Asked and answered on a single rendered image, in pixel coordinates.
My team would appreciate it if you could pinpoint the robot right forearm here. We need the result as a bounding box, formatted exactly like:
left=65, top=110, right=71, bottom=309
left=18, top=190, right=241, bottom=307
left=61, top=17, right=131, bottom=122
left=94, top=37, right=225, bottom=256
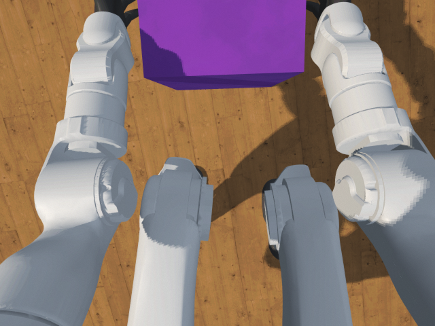
left=311, top=2, right=435, bottom=161

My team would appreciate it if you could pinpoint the robot left forearm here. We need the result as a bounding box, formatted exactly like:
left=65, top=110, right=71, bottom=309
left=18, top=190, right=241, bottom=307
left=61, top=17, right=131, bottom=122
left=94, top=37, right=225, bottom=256
left=34, top=12, right=135, bottom=215

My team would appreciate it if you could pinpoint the robot right upper arm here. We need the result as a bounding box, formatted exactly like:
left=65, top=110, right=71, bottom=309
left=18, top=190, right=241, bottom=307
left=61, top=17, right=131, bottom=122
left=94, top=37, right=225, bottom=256
left=332, top=149, right=435, bottom=326

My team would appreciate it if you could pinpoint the robot left upper arm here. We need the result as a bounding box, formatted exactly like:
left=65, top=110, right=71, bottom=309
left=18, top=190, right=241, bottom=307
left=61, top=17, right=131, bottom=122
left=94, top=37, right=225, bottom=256
left=0, top=156, right=138, bottom=326

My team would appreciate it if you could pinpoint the robot left hand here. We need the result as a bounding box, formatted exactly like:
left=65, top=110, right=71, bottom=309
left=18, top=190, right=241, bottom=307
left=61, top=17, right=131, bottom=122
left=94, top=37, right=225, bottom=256
left=94, top=0, right=139, bottom=30

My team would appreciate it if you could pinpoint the robot right hand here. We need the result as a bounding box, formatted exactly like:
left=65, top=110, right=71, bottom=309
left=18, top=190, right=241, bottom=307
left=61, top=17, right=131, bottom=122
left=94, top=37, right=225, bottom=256
left=306, top=0, right=351, bottom=22

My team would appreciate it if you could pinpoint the carton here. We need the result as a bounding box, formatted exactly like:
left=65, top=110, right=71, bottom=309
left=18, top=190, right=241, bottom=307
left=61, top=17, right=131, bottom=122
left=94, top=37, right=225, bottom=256
left=137, top=0, right=307, bottom=90

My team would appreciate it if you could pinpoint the left robot shin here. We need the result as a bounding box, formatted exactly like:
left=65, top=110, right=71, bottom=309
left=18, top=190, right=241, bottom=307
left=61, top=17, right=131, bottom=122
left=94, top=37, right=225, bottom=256
left=139, top=157, right=202, bottom=227

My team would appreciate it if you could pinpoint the robot left thigh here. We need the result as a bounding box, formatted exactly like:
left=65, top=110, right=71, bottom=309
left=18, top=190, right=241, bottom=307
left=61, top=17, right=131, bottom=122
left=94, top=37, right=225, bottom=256
left=127, top=169, right=213, bottom=326

